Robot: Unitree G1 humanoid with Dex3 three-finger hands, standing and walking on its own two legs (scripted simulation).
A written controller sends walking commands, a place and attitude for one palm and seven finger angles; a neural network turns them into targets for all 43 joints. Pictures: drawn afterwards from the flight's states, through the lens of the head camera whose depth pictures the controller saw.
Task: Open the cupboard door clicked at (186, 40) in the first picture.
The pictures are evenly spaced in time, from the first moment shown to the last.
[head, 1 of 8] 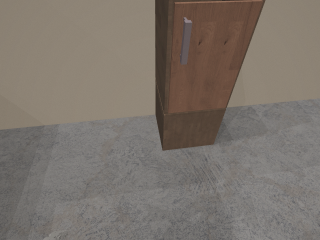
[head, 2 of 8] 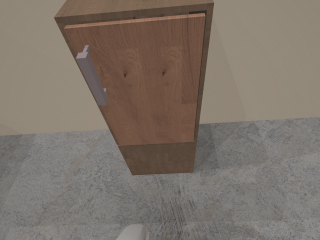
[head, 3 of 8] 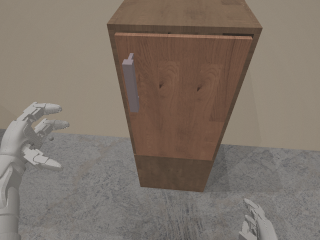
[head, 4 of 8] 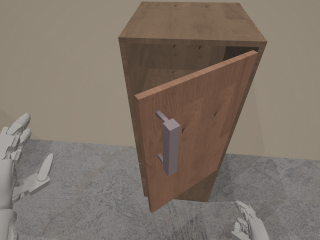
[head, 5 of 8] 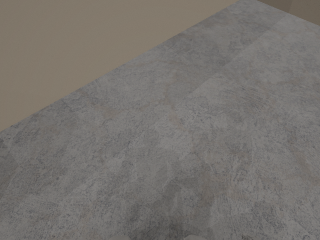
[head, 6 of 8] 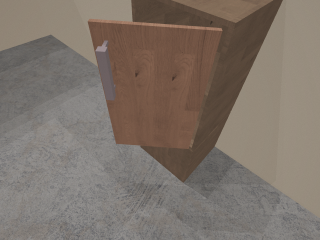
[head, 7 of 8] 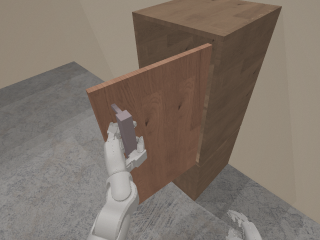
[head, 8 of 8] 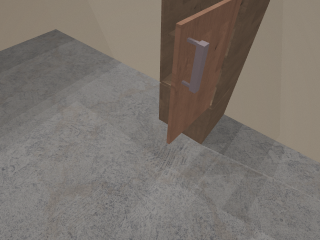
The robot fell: no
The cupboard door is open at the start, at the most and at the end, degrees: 0 85 85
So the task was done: yes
